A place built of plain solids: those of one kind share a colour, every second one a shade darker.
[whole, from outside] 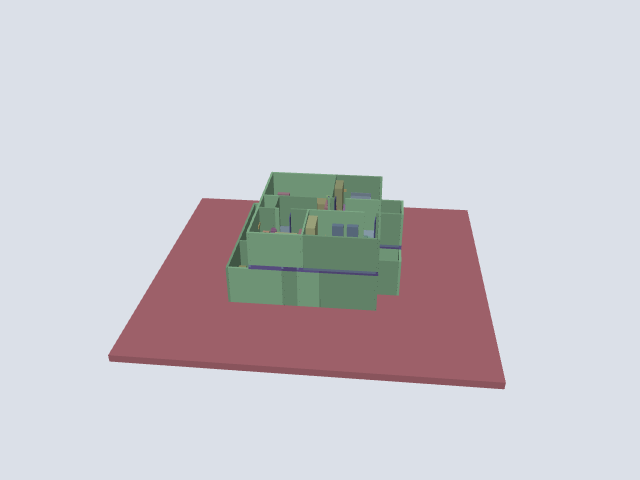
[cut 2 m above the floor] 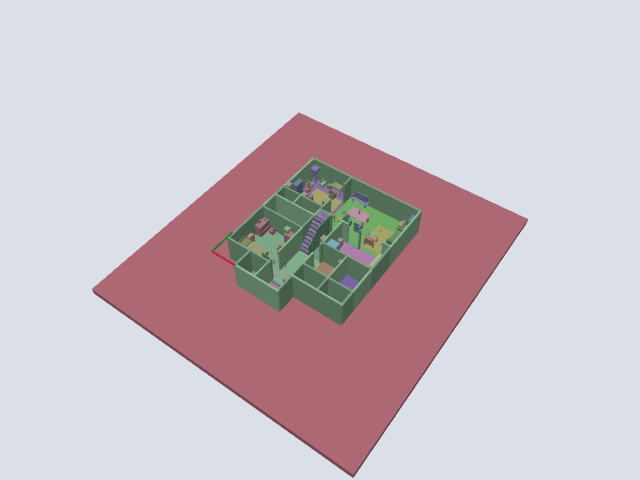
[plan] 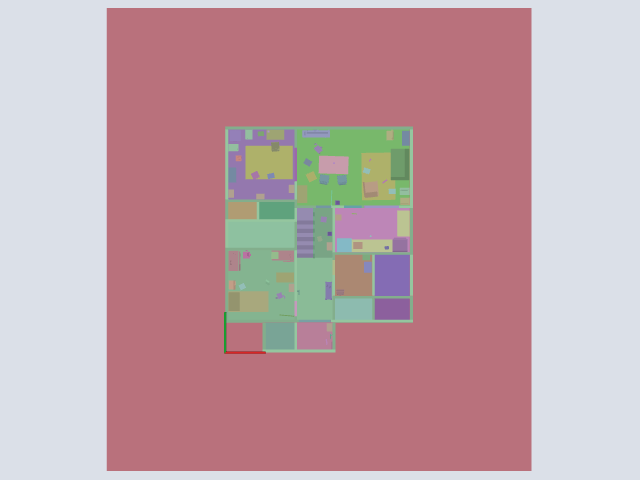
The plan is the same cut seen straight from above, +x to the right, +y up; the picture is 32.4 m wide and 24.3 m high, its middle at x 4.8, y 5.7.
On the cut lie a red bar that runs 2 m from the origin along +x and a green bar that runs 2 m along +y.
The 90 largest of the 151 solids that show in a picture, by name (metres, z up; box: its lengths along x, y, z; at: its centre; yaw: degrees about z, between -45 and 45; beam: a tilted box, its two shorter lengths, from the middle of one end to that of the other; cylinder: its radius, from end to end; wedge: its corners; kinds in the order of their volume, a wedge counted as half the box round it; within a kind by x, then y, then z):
{
 "under_1": {"box": [21.51, 23.45, 0.5], "at": [4.75, 5.72, -0.64]},
 "wall_1": {"box": [0.16, 3.52, 2.74], "at": [0.08, 3.42, 1.07]},
 "wall_2": {"box": [0.16, 4.67, 2.4], "at": [0.08, 4.0, 3.94]},
 "wall_3": {"box": [0.16, 1.31, 2.74], "at": [0.08, 5.96, 1.07]},
 "wall_4": {"box": [0.16, 0.87, 2.74], "at": [0.08, 7.18, 1.07]},
 "wall_5": {"box": [0.16, 3.3, 2.4], "at": [0.08, 8.11, 3.94]},
 "wall_6": {"box": [0.16, 3.54, 2.74], "at": [0.08, 9.52, 1.07]},
 "wall_7": {"box": [0.13, 0.87, 2.74], "at": [1.67, 7.18, 1.07]},
 "wall_8": {"box": [3.64, 0.13, 2.74], "at": [1.82, 5.25, 1.07]},
 "wall_9": {"box": [3.64, 0.13, 2.4], "at": [1.82, 6.39, 3.94]},
 "wall_10": {"box": [3.64, 0.13, 2.74], "at": [1.82, 6.68, 1.07]},
 "wall_11": {"box": [3.64, 0.13, 2.74], "at": [1.82, 7.68, 1.07]},
 "wall_12": {"box": [3.72, 0.13, 2.74], "at": [1.86, 1.59, 1.07]},
 "wall_13": {"box": [0.16, 1.34, 2.74], "at": [1.97, 0.83, 1.07]},
 "wall_14": {"box": [0.16, 1.34, 2.4], "at": [3.56, 0.83, 3.94]},
 "wall_15": {"box": [0.13, 1.37, 2.74], "at": [3.58, 0.84, 1.07]},
 "wall_16": {"box": [0.13, 2.57, 2.74], "at": [3.58, 3.9, 1.07]},
 "wall_17": {"box": [0.13, 3.72, 2.4], "at": [3.58, 4.47, 3.94]},
 "wall_18": {"box": [0.13, 1.31, 2.74], "at": [3.58, 5.96, 1.07]},
 "wall_19": {"box": [0.13, 1.15, 2.4], "at": [3.58, 7.04, 3.94]},
 "wall_20": {"box": [0.13, 0.92, 2.74], "at": [3.58, 8.21, 1.07]},
 "wall_21": {"box": [0.13, 0.92, 2.74], "at": [3.58, 10.83, 1.07]},
 "wall_22": {"box": [3.7, 0.16, 2.74], "at": [3.74, 0.08, 1.07]},
 "wall_23": {"box": [1.09, 0.13, 2.74], "at": [4.05, 7.38, 1.07]},
 "wall_24": {"box": [2.11, 0.16, 2.4], "at": [4.54, 0.08, 3.94]},
 "wall_25": {"box": [2.05, 0.13, 2.4], "at": [4.54, 8.73, 3.94]},
 "wall_26": {"box": [9.51, 0.13, 2.4], "at": [4.75, 1.59, 3.94]},
 "wall_27": {"box": [9.51, 0.16, 2.4], "at": [4.75, 9.84, 3.94]},
 "wall_28": {"box": [9.51, 0.16, 2.74], "at": [4.75, 11.37, 1.07]},
 "wall_29": {"box": [0.13, 1.08, 2.74], "at": [5.5, 2.2, 1.07]},
 "wall_30": {"box": [0.13, 2.36, 2.4], "at": [5.5, 2.84, 3.94]},
 "wall_31": {"box": [0.13, 1.06, 2.74], "at": [5.5, 3.4, 1.07]},
 "wall_32": {"box": [0.13, 2.24, 2.74], "at": [5.5, 6.2, 1.07]},
 "wall_33": {"box": [0.13, 2.66, 2.4], "at": [5.5, 7.34, 3.94]},
 "wall_34": {"box": [0.16, 1.34, 5.44], "at": [5.51, 0.83, 2.42]},
 "wall_35": {"box": [4.16, 0.13, 2.74], "at": [7.43, 1.59, 1.07]},
 "wall_36": {"box": [4.08, 0.031, 5.44], "at": [7.47, 1.51, 2.42]},
 "wall_37": {"box": [4.08, 0.13, 2.74], "at": [7.47, 2.81, 1.07]},
 "wall_38": {"box": [4.08, 0.13, 5.44], "at": [7.47, 5.01, 2.42]},
 "wall_39": {"box": [0.13, 1.08, 2.74], "at": [7.5, 2.2, 1.07]},
 "wall_40": {"box": [0.13, 2.08, 2.74], "at": [7.5, 3.91, 1.07]},
 "wall_41": {"box": [0.16, 1.08, 2.74], "at": [9.43, 2.2, 1.07]},
 "wall_42": {"box": [0.16, 3.29, 2.4], "at": [9.43, 3.31, 3.94]},
 "wall_43": {"box": [0.16, 2.08, 2.74], "at": [9.43, 3.91, 1.07]},
 "wall_44": {"box": [0.16, 2.24, 2.74], "at": [9.43, 6.2, 1.07]},
 "wall_45": {"box": [0.16, 4.68, 2.4], "at": [9.43, 7.42, 3.94]},
 "wall_46": {"box": [0.16, 3.84, 2.74], "at": [9.43, 9.37, 1.07]},
 "stair_1": {"box": [0.81, 2.52, 0.51], "at": [4.04, 6.06, -0.04]},
 "stair_2": {"box": [0.81, 2.31, 0.72], "at": [4.04, 6.17, 0.06]},
 "stair_3": {"box": [0.81, 2.1, 0.93], "at": [4.04, 6.27, 0.17]},
 "stair_4": {"box": [0.81, 1.89, 1.14], "at": [4.04, 6.38, 0.27]},
 "stair_5": {"box": [0.81, 1.68, 1.35], "at": [4.04, 6.48, 0.38]},
 "stair_6": {"box": [0.81, 1.47, 1.56], "at": [4.04, 6.58, 0.48]},
 "stair_7": {"box": [0.81, 1.26, 1.78], "at": [4.04, 6.69, 0.59]},
 "stair_8": {"box": [0.81, 1.05, 1.99], "at": [4.04, 6.79, 0.69]},
 "stair_9": {"box": [0.81, 0.84, 2.2], "at": [4.04, 6.9, 0.8]},
 "stair_10": {"box": [0.81, 0.63, 2.41], "at": [4.04, 7.0, 0.9]},
 "stair_11": {"box": [0.81, 0.21, 2.83], "at": [4.04, 7.21, 1.11]},
 "floor_living_1": {"box": [5.71, 3.84, 0.63], "at": [6.5, 9.37, -0.31]},
 "floor_tatami_1": {"box": [3.35, 3.54, 0.63], "at": [1.83, 9.52, -0.31]},
 "floor_road_room_1": {"box": [3.35, 3.52, 0.63], "at": [1.83, 3.42, -0.31]},
 "floor_kitchen_1": {"box": [3.79, 2.24, 0.63], "at": [7.46, 6.2, -0.31]},
 "floor_hall_1": {"box": [1.79, 3.14, 0.63], "at": [4.54, 3.23, -0.31]},
 "floor_hall_2": {"box": [0.98, 2.52, 0.63], "at": [4.94, 6.06, -0.31]},
 "fixture_wardrobe_bedroom_1": {"box": [1.79, 0.62, 2.2], "at": [2.32, 6.02, 3.79]},
 "fixture_wardrobe_bedroom_2": {"box": [1.5, 0.58, 2.2], "at": [8.3, 4.66, 3.79]},
 "floor_nando_1": {"box": [3.35, 1.31, 0.63], "at": [1.83, 5.96, -0.31]},
 "floor_washroom_1": {"box": [1.88, 2.08, 0.63], "at": [6.5, 3.91, -0.31]},
 "floor_bath_1": {"box": [1.78, 2.08, 0.63], "at": [8.46, 3.91, -0.31]},
 "child_bed_1": {"box": [2.06, 1.06, 0.4], "at": [1.17, 2.58, 0.38]},
 "child_bed_2": {"box": [1.06, 2.06, 0.4], "at": [8.56, 6.09, 3.12]},
 "flat_shelf_1": {"box": [0.39, 0.76, 1.46], "at": [0.36, 8.99, 0.73]},
 "flat_shelf_2": {"box": [0.39, 0.76, 1.46], "at": [3.31, 3.36, 3.47]},
 "flat_shelf_3": {"box": [0.39, 0.76, 1.46], "at": [3.31, 4.36, 3.47]},
 "flat_shelf_4": {"box": [0.39, 0.76, 1.46], "at": [9.14, 10.85, 0.73]},
 "floor_toilet_1": {"box": [1.88, 1.08, 0.63], "at": [6.5, 2.2, -0.31]},
 "floor_genkan_1": {"box": [1.79, 1.37, 0.5], "at": [4.54, 0.84, -0.38]},
 "floor_ostore_1": {"box": [1.78, 1.08, 0.63], "at": [8.46, 2.2, -0.31]},
 "upper_floor_landing_1": {"box": [1.79, 2.45, 0.16], "at": [4.54, 2.88, 2.66]},
 "upper_floor_landing_2": {"box": [1.79, 1.35, 0.16], "at": [4.54, 8.0, 2.66]},
 "chest_drawers_1": {"box": [0.5, 1.04, 0.95], "at": [0.42, 4.64, 0.47]},
 "chest_drawers_2": {"box": [1.13, 0.5, 1.0], "at": [2.92, 4.92, 0.5]},
 "floor_shoes_1": {"box": [1.46, 1.37, 0.5], "at": [2.78, 0.84, -0.38]},
 "floor_oshiire_1": {"box": [1.78, 0.87, 0.63], "at": [2.62, 7.18, -0.31]},
 "fridge_1": {"box": [0.75, 0.7, 1.72], "at": [6.03, 5.44, 0.86]},
 "floor_toko_1": {"box": [1.44, 0.87, 0.63], "at": [0.88, 7.18, -0.31]},
 "rug_1": {"box": [2.4, 1.7, 0.08], "at": [2.23, 9.62, -0.03]},
 "rug_2": {"box": [1.7, 2.4, 0.08], "at": [7.76, 8.92, -0.03], "yaw": 0.7},
 "sofa_1": {"box": [0.93, 1.6, 0.34], "at": [8.84, 9.52, 0.28]},
 "range_cooker_1": {"box": [0.76, 0.65, 0.94], "at": [8.85, 5.42, 0.47]}
}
